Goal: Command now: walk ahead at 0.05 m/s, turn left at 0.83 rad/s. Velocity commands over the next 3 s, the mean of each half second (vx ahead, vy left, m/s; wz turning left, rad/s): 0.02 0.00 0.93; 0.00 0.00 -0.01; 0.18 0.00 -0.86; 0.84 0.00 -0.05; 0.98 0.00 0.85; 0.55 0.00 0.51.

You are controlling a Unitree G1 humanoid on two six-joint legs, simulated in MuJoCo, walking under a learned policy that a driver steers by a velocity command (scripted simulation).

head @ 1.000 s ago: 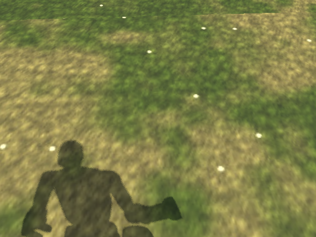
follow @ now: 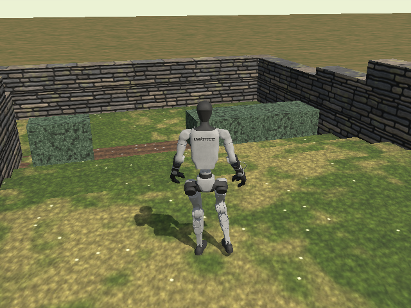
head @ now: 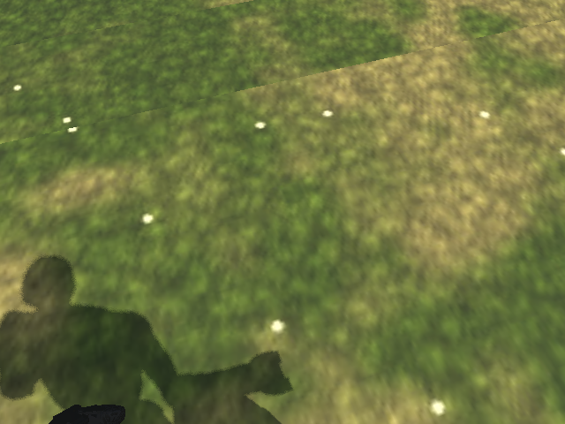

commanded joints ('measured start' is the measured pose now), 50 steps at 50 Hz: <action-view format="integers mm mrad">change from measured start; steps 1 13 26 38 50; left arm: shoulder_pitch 32 -48 33 111 131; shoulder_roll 100 129 202 172 94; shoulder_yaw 36 63 80 58 49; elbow -32 -63 -50 52 -76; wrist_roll -9 24 13 -39 -24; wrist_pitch -15 -36 6 13 55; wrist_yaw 8 5 5 -21 -39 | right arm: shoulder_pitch -29 31 -62 -73 -143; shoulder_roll -177 -237 -93 -124 -120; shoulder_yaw -65 -93 -27 -21 -43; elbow -85 -72 -119 -31 26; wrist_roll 7 14 8 -48 -33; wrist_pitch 10 13 23 -30 -18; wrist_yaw -17 17 32 20 -16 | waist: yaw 14 -19 76 9 20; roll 130 -161 -162 168 105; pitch -202 -145 -141 -165 -123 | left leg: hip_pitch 180 -177 -158 328 335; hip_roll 215 73 281 469 555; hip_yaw -336 -11 228 84 270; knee -159 653 497 -92 -136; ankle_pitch -295 -451 -299 222 135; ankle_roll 71 -131 -191 146 158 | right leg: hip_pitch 62 428 523 14 45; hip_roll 38 -345 -348 -135 -173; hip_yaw -34 184 -217 -186 -263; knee -99 -579 -572 198 24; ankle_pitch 52 259 441 -223 -68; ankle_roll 13 -267 -281 24 25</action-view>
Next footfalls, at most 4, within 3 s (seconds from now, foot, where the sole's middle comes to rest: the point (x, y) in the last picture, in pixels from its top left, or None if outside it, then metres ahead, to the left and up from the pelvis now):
0.18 right None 0.16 -0.15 -0.77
0.66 left None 0.02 0.10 -0.77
1.14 right None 0.14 -0.13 -0.77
1.64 left None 0.28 0.08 -0.77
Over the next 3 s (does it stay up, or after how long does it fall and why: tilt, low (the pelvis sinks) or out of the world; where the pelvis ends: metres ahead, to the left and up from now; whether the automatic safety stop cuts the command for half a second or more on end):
stays up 1.18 0.16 0.01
